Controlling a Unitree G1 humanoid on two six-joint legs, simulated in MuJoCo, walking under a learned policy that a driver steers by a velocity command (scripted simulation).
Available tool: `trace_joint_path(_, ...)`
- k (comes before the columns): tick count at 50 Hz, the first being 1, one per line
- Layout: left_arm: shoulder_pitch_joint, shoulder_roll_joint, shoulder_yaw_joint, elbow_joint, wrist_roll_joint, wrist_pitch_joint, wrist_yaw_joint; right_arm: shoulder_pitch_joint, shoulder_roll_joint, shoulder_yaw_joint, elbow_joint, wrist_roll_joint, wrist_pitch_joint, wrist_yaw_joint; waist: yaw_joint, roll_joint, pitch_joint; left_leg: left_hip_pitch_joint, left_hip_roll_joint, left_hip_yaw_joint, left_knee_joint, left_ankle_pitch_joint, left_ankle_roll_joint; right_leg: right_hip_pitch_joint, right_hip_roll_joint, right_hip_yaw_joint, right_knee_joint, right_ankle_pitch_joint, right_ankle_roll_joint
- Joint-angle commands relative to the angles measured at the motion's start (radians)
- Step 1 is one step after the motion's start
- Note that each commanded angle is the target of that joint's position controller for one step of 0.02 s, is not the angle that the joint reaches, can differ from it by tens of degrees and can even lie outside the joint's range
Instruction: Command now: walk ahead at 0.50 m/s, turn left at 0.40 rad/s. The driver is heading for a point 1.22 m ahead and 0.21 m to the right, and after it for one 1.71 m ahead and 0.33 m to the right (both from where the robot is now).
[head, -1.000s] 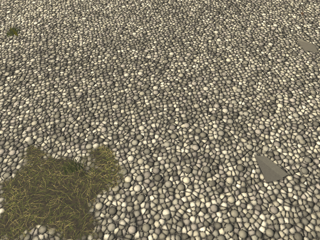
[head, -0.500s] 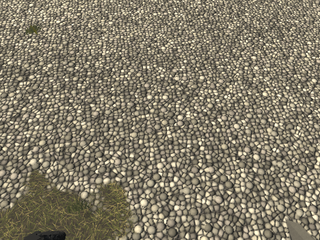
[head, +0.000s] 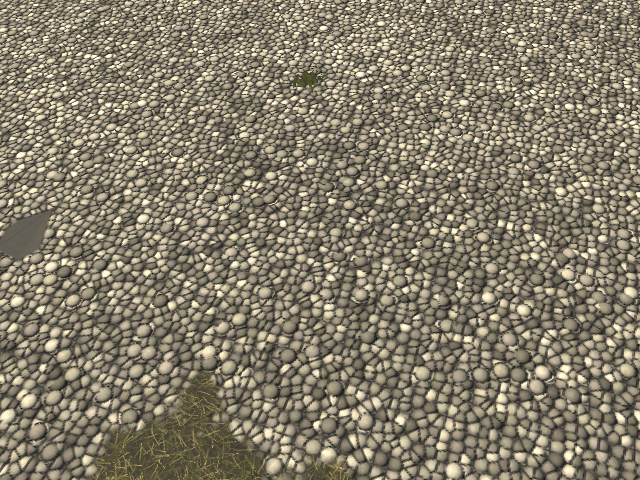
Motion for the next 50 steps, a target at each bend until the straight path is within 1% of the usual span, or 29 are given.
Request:
trace_joint_path(1, -0.013, 0.173, 0.034, -0.045, -0.014, -0.004, 0.0, -0.116, -0.001, 0.014, -0.103, -0.001, -0.022, 0.018, 0.003, -0.088, 0.042, 0.033, -0.021, 0.045, -0.13, 0.046, 0.015, -0.017, -0.266, 0.094, -0.097, 0.332, -0.152)
trace_joint_path(3, 0.016, 0.19, 0.038, -0.023, -0.027, 0.009, -0.002, -0.157, -0.012, 0.013, -0.125, 0.0, -0.024, 0.026, 0.002, -0.096, 0.06, 0.032, -0.035, 0.06, -0.186, -0.015, 0.035, 0.048, -0.295, 0.096, -0.074, 0.381, -0.148)
trace_joint_path(5, 0.017, 0.212, 0.042, -0.009, -0.036, 0.021, 0.0, -0.147, -0.038, 0.004, -0.134, -0.005, -0.026, 0.031, -0.033, -0.122, 0.039, 0.099, -0.069, 0.09, -0.229, -0.104, 0.068, 0.099, -0.312, 0.082, 0.001, 0.595, -0.134)
trace_joint_path(6, 0.011, 0.226, 0.045, -0.004, -0.039, 0.026, 0.003, -0.09, -0.064, -0.009, -0.122, -0.011, -0.025, 0.029, -0.077, -0.142, -0.008, 0.203, -0.101, 0.114, -0.251, -0.128, 0.088, 0.108, -0.306, 0.064, 0.087, 0.768, -0.121)
trace_joint_path(7, -0.003, 0.223, 0.04, 0.0, -0.04, 0.032, 0.008, 0.046, -0.1, -0.031, -0.081, -0.013, -0.024, 0.025, -0.16, -0.134, -0.09, 0.407, -0.136, 0.138, -0.311, -0.064, 0.117, 0.068, -0.276, 0.022, 0.248, 0.873, -0.095)
trace_joint_path(8, 0.004, 0.192, 0.026, -0.008, -0.027, 0.029, 0.012, 0.199, -0.159, -0.059, -0.036, -0.011, -0.018, 0.011, -0.226, -0.107, -0.185, 0.69, -0.105, 0.077, -0.29, -0.012, 0.146, -0.1, -0.235, -0.001, 0.46, 0.751, -0.058)
trace_joint_path(9, 0.064, 0.085, -0.013, -0.056, 0.007, 0.011, 0.002, 0.301, -0.273, -0.081, -0.019, -0.023, -0.014, -0.005, -0.205, 0.12, -0.33, 1.088, 0.17, -0.365, -0.287, -0.064, 0.286, -0.519, -0.103, -0.011, 0.859, 0.179, 0.008)
trace_joint_path(10, 0.078, 0.089, -0.019, -0.034, -0.007, -0.016, -0.008, 0.306, -0.236, -0.063, -0.027, -0.016, -0.019, -0.003, -0.199, 0.155, -0.472, 1.134, 0.305, -0.704, -0.442, -0.098, 0.378, -0.647, -0.01, 0.18, 1.055, -0.349, 0.016)
trace_joint_path(11, -0.015, 0.167, 0.007, -0.062, -0.046, -0.025, -0.016, 0.258, -0.174, -0.041, -0.021, -0.019, -0.027, 0.004, -0.208, 0.084, -0.338, 1.035, 0.262, -0.555, -0.461, -0.103, 0.325, -0.736, -0.069, 0.232, 1.106, -0.306, 0.006)
trace_joint_path(12, -0.077, 0.155, 0.003, -0.083, -0.052, -0.03, -0.016, 0.199, -0.145, -0.032, -0.018, -0.016, -0.033, 0.005, -0.182, 0.067, -0.21, 0.885, 0.21, -0.396, -0.473, -0.05, 0.285, -0.751, -0.112, 0.209, 1.061, -0.226, -0.004)
trace_joint_path(13, -0.094, 0.143, 0.004, -0.079, -0.034, -0.029, -0.009, 0.138, -0.114, -0.022, -0.015, -0.016, -0.037, 0.008, -0.145, 0.02, -0.135, 0.749, 0.164, -0.298, -0.502, 0.007, 0.258, -0.721, -0.144, 0.2, 0.986, -0.156, -0.001)
trace_joint_path(14, -0.079, 0.142, 0.009, -0.071, -0.021, -0.018, -0.006, 0.095, -0.083, -0.013, -0.02, -0.021, -0.043, 0.01, -0.109, 0.035, -0.099, 0.646, 0.131, -0.234, -0.538, 0.061, 0.242, -0.657, -0.168, 0.207, 0.934, -0.104, 0.004)
trace_joint_path(16, -0.028, 0.105, 0.004, -0.052, -0.017, 0.006, -0.007, 0.067, -0.08, -0.013, -0.015, -0.025, -0.056, 0.01, -0.067, 0.042, -0.088, 0.545, 0.117, -0.189, -0.608, 0.08, 0.255, -0.579, -0.174, 0.205, 0.894, -0.045, 0.023)
trace_joint_path(18, -0.053, 0.088, 0.001, -0.061, -0.01, 0.021, -0.003, 0.072, -0.098, -0.018, 0.004, -0.023, -0.069, 0.005, -0.056, 0.026, -0.056, 0.509, 0.114, -0.141, -0.65, 0.107, 0.265, -0.605, -0.176, 0.204, 0.825, 0.021, 0.043)
trace_joint_path(21, -0.154, 0.074, -0.005, -0.093, -0.001, 0.019, -0.004, 0.107, -0.109, -0.02, 0.037, -0.022, -0.07, -0.009, -0.083, 0.011, -0.015, 0.523, 0.093, -0.075, -0.673, 0.098, 0.244, -0.655, -0.17, 0.205, 0.637, 0.19, 0.059)
trace_joint_path(24, -0.254, 0.054, -0.017, -0.117, -0.008, 0.008, -0.017, 0.144, -0.131, -0.024, 0.067, -0.017, -0.065, -0.018, -0.121, 0.014, 0.014, 0.523, 0.074, -0.021, -0.681, 0.047, 0.213, -0.609, -0.132, 0.179, 0.442, 0.336, 0.053)
trace_joint_path(28, -0.34, 0.071, -0.018, -0.153, -0.016, 0.002, -0.036, 0.206, -0.149, -0.032, 0.118, -0.004, -0.055, -0.02, -0.146, 0.019, 0.04, 0.625, 0.125, -0.033, -0.645, 0.016, 0.197, -0.61, -0.106, 0.186, 0.326, 0.328, 0.024)
trace_joint_path(31, -0.317, 0.099, -0.01, -0.159, -0.013, -0.004, -0.046, 0.204, -0.16, -0.038, 0.141, 0.001, -0.041, -0.028, -0.117, 0.033, 0.024, 0.716, 0.161, -0.048, -0.573, 0.117, 0.169, -0.571, -0.088, 0.179, 0.28, 0.219, -0.018)
trace_joint_path(32, -0.268, 0.114, -0.002, -0.148, -0.012, -0.006, -0.046, 0.191, -0.165, -0.039, 0.143, 0.0, -0.035, -0.03, -0.087, 0.043, -0.006, 0.73, 0.151, -0.038, -0.511, 0.244, 0.155, -0.494, -0.064, 0.153, 0.267, 0.187, -0.035)
trace_joint_path(33, -0.153, 0.143, 0.017, -0.113, -0.009, -0.007, -0.04, 0.18, -0.156, -0.034, 0.144, -0.003, -0.028, -0.032, -0.028, 0.033, -0.077, 0.716, 0.106, -0.001, -0.366, 0.392, 0.131, -0.336, -0.028, 0.118, 0.25, 0.183, -0.06)
trace_joint_path(34, 0.009, 0.2, 0.04, -0.072, -0.004, -0.006, -0.032, 0.198, -0.116, -0.016, 0.135, -0.015, -0.023, -0.036, 0.031, -0.015, -0.208, 0.602, 0.048, 0.047, -0.128, 0.316, 0.096, -0.075, -0.091, 0.182, 0.287, 0.221, -0.101)
trace_joint_path(35, 0.111, 0.308, 0.065, -0.057, 0.011, 0.0, -0.026, 0.319, -0.019, 0.015, 0.108, -0.02, -0.039, -0.029, -0.004, -0.256, -0.353, 0.204, -0.107, 0.092, 0.276, -0.069, 0.013, 0.308, -0.343, 0.627, 0.239, 0.069, -0.263)
trace_joint_path(36, 0.137, 0.24, 0.046, -0.049, -0.01, 0.001, -0.033, 0.298, -0.036, 0.017, 0.121, -0.015, -0.06, -0.026, 0.022, -0.318, -0.411, 0.035, -0.168, -0.041, 0.434, -0.54, 0.008, 0.38, -0.393, 0.912, 0.067, -0.1, -0.308)
trace_joint_path(37, 0.071, 0.188, 0.028, -0.059, -0.016, -0.001, -0.032, 0.217, -0.116, -0.005, 0.104, 0.012, -0.074, -0.018, 0.021, -0.235, -0.269, -0.07, -0.104, -0.072, 0.513, -0.499, 0.025, 0.283, -0.373, 0.798, 0.05, -0.189, -0.257)
trace_joint_path(38, 0.003, 0.16, 0.02, -0.076, -0.01, 0.0, -0.029, 0.145, -0.121, -0.003, 0.085, 0.018, -0.08, -0.018, 0.003, -0.164, -0.175, -0.078, -0.048, -0.039, 0.483, -0.409, 0.039, 0.149, -0.338, 0.673, 0.038, -0.159, -0.222)
trace_joint_path(39, -0.057, 0.134, 0.012, -0.084, -0.002, 0.001, -0.029, 0.104, -0.115, -0.005, 0.078, 0.005, -0.079, -0.022, -0.023, -0.119, -0.098, -0.05, -0.01, -0.019, 0.416, -0.333, 0.039, 0.012, -0.302, 0.576, 0.01, -0.076, -0.209)
trace_joint_path(40, -0.092, 0.103, 0.001, -0.091, 0.009, -0.003, -0.029, 0.108, -0.109, -0.011, 0.083, -0.005, -0.07, -0.026, -0.056, -0.131, -0.068, 0.012, 0.023, -0.026, 0.358, -0.278, 0.039, -0.082, -0.267, 0.508, -0.019, 0.006, -0.195)
trace_joint_path(44, -0.091, 0.124, 0.007, -0.072, 0.005, -0.018, -0.023, 0.124, -0.058, -0.004, 0.093, -0.014, -0.04, -0.03, -0.093, -0.128, -0.044, 0.06, 0.043, -0.01, 0.243, -0.171, 0.003, -0.177, -0.239, 0.375, -0.102, 0.185, -0.221)
trace_joint_path(50, -0.006, 0.15, 0.013, -0.03, -0.011, -0.005, 0.001, -0.075, -0.019, 0.011, 0.049, -0.017, -0.055, -0.018, -0.032, -0.099, 0.004, 0.044, 0.015, 0.028, -0.113, 0.118, -0.025, -0.128, -0.191, 0.245, -0.124, 0.275, -0.182)
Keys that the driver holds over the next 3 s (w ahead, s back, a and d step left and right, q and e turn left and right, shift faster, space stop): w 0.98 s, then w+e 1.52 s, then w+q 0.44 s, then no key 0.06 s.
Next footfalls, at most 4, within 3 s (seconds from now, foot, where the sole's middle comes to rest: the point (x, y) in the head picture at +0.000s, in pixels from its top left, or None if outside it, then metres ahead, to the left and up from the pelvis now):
0.16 left None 0.26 0.15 -0.78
0.68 right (402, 438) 0.57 -0.08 -0.78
1.20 left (295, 316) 0.85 0.18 -0.78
1.72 right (421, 251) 1.07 -0.13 -0.78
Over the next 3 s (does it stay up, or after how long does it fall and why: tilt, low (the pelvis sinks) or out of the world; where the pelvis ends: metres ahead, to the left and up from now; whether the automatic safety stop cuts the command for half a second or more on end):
stays up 1.49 -0.39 0.00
